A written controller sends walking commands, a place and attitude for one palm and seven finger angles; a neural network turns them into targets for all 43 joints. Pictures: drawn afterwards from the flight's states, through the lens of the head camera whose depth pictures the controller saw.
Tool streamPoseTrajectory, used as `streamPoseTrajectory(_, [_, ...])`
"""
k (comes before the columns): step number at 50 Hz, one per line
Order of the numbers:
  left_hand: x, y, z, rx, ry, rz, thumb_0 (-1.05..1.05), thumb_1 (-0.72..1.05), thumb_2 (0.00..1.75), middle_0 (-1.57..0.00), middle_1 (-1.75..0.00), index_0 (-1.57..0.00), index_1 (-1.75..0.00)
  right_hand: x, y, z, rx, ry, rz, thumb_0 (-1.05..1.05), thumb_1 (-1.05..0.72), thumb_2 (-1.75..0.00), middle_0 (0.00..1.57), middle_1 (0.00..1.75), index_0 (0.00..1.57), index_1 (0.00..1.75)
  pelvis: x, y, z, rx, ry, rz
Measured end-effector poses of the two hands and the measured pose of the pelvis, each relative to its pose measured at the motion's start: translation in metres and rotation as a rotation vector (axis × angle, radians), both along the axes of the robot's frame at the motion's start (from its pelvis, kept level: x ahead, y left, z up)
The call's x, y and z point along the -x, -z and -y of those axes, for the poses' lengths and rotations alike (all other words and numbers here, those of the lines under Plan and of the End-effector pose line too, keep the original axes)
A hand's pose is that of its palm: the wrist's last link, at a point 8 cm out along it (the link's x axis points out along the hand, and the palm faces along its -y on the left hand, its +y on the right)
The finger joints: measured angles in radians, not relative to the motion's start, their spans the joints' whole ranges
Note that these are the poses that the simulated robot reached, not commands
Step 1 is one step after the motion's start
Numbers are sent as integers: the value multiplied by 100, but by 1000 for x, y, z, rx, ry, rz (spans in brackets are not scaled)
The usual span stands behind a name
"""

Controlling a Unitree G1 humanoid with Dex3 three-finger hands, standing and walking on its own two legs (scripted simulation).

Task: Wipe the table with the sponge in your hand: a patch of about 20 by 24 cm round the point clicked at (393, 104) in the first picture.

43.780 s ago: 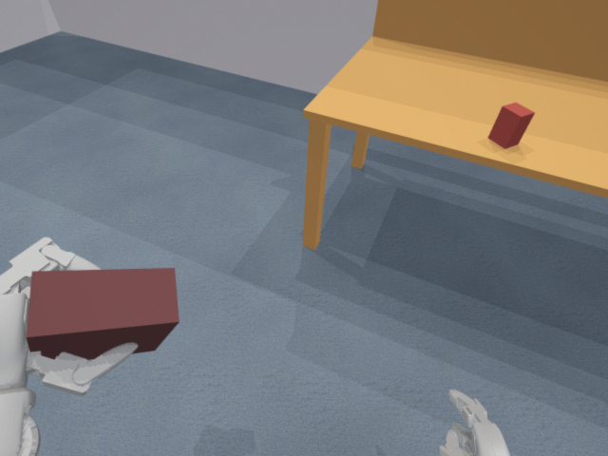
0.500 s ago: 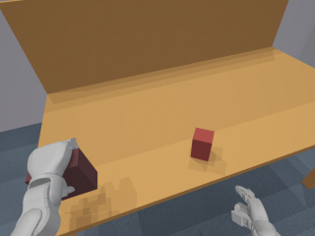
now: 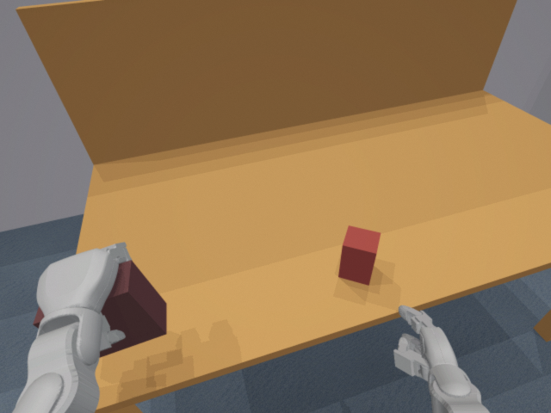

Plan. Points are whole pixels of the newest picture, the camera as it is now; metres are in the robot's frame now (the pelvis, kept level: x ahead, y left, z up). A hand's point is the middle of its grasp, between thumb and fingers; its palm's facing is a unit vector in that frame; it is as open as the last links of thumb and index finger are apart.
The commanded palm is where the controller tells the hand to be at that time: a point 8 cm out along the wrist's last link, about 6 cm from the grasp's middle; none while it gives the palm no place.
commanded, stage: bring the sponge back beside the body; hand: left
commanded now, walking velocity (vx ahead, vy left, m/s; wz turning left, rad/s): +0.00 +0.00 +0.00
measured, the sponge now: (115, 319) +0.20 +0.29 +0.05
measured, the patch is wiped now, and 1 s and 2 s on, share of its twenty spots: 1.00 1.00 1.00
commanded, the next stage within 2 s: step back with the hand held close in 0.84 s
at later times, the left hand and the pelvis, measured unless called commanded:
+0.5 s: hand (94, 310) +0.18 +0.28 +0.10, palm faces +0.09 -0.13 -0.99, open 9.9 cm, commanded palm +0.15 +0.28 +0.18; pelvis -0.01 +0.00 +0.00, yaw +0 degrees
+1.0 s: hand (99, 309) +0.18 +0.27 +0.10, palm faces +0.15 -0.31 -0.94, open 9.9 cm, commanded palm +0.15 +0.28 +0.17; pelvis -0.01 +0.00 +0.00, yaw +0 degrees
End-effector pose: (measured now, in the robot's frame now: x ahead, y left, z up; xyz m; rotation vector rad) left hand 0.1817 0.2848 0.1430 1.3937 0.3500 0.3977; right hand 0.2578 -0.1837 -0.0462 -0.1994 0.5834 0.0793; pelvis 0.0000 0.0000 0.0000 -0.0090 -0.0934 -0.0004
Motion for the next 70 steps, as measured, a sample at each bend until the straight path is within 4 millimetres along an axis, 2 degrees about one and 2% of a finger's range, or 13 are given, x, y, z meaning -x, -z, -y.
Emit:
streamPoseTrajectory(21, [20, -11, 4, -1, 26, 28, -1, -50, 106, -76, -134, -77, -137, 21, 8, 4, -5, 7, -19, 2, -90, -90, 20, 30, 20, 30, 9, 0, 0, -1, 5, 12])
streamPoseTrajectory(31, [28, -13, 5, 1, 28, 38, -1, -50, 106, -76, -134, -77, -137, 20, 5, 4, -1, 2, -2, 2, -90, -90, 20, 30, 20, 30, 12, 1, 2, -1, 4, 17])
streamPoseTrajectory(49, [27, -12, 6, 3, 30, 40, -1, -50, 106, -76, -134, -77, -137, 19, 2, 4, 3, 4, 8, 2, -90, -90, 20, 30, 20, 30, 12, 0, 2, 0, 8, 19])
streamPoseTrajectory(51, [25, -11, 2, 378, 81, 176, -1, -50, 106, -75, -134, -77, -137, 22, -1, 4, 6, 9, 28, 2, -90, -90, 20, 30, 20, 30, 14, 2, 2, 6, 2, 2])
streamPoseTrajectory(52, [25, -10, 1, 527, 119, 243, -1, -50, 106, -75, -134, -77, -137, 26, -3, 5, 10, 14, 39, 2, -90, -90, 20, 30, 20, 30, 15, 3, 3, 7, 0, -11])
streamPoseTrajectory(54, [25, -9, 2, 714, 186, 357, -1, -50, 106, -75, -134, -77, -137, 39, -4, 8, 27, 36, 36, 2, -90, -90, 20, 30, 20, 30, 16, 5, 3, 9, -4, -35])
streamPoseTrajectory(57, [27, -12, 7, 853, 275, 488, -1, -50, 106, -75, -135, -77, -137, 65, 3, 19, 80, 90, -19, 1, -90, -90, 20, 30, 20, 30, 18, 8, 1, 8, -4, -59])
streamPoseTrajectory(60, [32, -17, 8, 897, 345, 564, -1, -50, 106, -75, -135, -77, -137, 95, 16, 33, 127, 155, -95, 1, -90, -90, 20, 30, 20, 30, 22, 12, -5, 9, -4, -76])
streamPoseTrajectory(64, [39, -20, -3, 872, 379, 597, -1, -50, 106, -75, -135, -77, -137, 136, 32, 46, 160, 235, -188, 1, -90, -90, 20, 30, 20, 30, 29, 16, -12, 13, -6, -92])
streamPoseTrajectory(70, [54, -13, -22, 835, 358, 608, -1, -50, 106, -75, -135, -77, -138, 179, 44, 47, 172, 289, -239, 2, -90, -90, 20, 30, 20, 30, 45, 21, -21, 25, -6, -104])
